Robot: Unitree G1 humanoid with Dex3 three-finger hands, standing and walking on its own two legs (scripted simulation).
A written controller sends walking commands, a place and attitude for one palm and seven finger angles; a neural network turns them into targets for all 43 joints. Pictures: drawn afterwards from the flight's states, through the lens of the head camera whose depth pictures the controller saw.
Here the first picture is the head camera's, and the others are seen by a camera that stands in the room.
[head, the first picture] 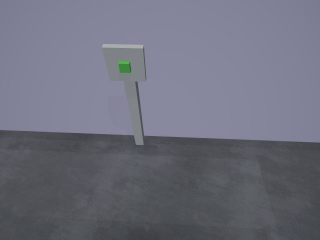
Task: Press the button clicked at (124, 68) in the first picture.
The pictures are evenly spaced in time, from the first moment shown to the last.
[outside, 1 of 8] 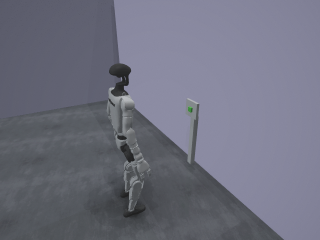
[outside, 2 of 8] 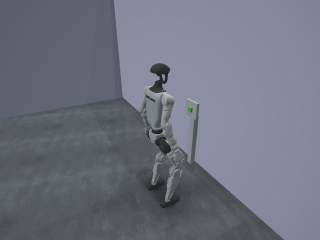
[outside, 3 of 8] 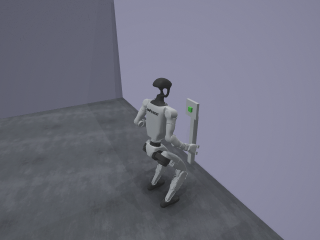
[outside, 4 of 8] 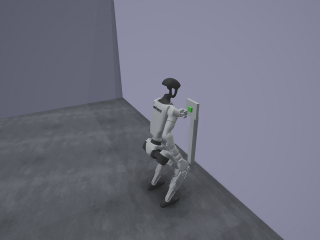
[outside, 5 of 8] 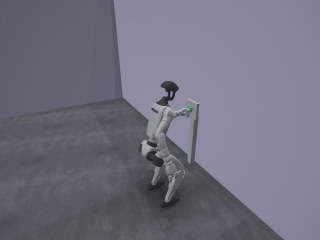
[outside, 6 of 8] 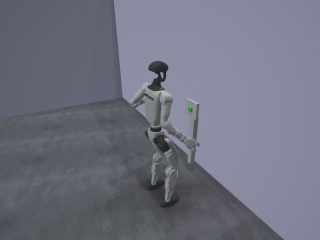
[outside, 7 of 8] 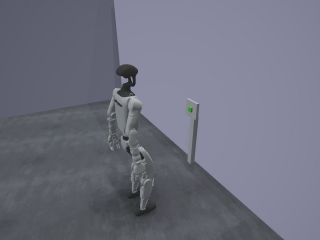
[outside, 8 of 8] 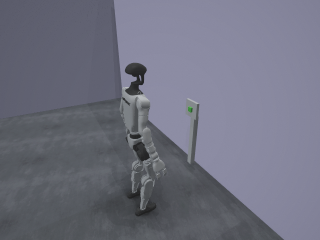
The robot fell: no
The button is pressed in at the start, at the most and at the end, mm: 0 8 0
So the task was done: yes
